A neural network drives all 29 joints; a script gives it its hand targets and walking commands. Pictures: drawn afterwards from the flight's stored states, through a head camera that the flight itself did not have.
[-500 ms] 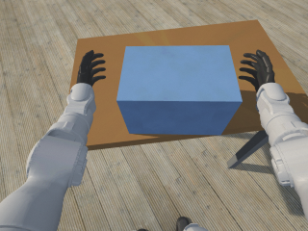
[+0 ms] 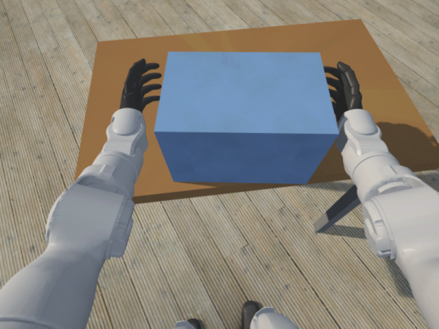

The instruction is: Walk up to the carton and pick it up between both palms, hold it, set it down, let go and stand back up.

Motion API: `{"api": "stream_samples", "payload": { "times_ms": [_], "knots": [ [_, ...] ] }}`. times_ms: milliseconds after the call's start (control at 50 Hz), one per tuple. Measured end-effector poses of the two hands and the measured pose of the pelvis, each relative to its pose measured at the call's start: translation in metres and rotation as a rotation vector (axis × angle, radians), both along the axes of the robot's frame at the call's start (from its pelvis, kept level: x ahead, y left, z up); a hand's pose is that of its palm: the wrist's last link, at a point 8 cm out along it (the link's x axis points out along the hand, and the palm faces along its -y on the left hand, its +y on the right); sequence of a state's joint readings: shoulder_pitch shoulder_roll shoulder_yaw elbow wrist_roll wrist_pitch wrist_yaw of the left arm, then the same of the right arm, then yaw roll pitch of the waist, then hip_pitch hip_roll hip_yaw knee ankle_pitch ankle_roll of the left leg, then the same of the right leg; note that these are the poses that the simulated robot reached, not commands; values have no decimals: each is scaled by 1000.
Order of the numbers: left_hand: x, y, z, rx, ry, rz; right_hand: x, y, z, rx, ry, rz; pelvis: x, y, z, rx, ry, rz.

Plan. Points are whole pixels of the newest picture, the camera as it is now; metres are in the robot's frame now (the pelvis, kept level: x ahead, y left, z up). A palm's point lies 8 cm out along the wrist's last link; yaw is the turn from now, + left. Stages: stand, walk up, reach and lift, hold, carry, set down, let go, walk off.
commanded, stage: reach and lift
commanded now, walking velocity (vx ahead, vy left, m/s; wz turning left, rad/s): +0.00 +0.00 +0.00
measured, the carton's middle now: (241, 121) +0.48 -0.05 +0.04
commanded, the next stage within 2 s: none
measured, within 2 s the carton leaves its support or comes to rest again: neither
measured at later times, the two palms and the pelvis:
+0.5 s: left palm (137, 108) +0.49 +0.14 +0.09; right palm (343, 108) +0.46 -0.23 +0.08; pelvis +0.01 +0.01 +0.01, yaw -1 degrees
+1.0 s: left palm (137, 110) +0.49 +0.14 +0.09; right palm (343, 108) +0.46 -0.23 +0.08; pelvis +0.01 +0.01 +0.01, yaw +0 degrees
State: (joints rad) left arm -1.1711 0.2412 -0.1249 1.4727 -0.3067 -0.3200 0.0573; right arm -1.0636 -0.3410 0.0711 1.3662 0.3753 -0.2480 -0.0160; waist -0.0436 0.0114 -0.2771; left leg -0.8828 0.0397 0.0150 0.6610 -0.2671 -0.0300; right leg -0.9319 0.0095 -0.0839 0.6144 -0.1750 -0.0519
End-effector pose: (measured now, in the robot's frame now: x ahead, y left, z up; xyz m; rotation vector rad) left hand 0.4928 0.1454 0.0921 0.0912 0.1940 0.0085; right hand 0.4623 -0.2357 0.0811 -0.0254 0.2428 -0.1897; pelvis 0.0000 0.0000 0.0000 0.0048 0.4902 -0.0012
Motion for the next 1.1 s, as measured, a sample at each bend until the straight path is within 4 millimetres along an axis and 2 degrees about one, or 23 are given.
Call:
{"api": "stream_samples", "payload": {
  "times_ms": [80,260,400,900,1100],
  "knots": [
    [-2,-10,-2,-5,22,-8,-2,2,0,8,11,-18,3,2,4,1,-19,-6],
    [-4,-3,-3,-3,38,27,0,4,0,12,15,-32,10,8,8,2,-31,-16],
    [-2,-7,-2,-12,30,20,1,6,0,10,18,-29,14,10,10,-6,-40,-15],
    [-5,-6,-5,-22,26,27,0,8,0,14,17,-32,10,9,11,-5,-43,-2],
    [-7,-6,-4,-45,3,11,-7,8,3,-13,-13,-33,15,9,23,-6,-93,18]
  ]
}}
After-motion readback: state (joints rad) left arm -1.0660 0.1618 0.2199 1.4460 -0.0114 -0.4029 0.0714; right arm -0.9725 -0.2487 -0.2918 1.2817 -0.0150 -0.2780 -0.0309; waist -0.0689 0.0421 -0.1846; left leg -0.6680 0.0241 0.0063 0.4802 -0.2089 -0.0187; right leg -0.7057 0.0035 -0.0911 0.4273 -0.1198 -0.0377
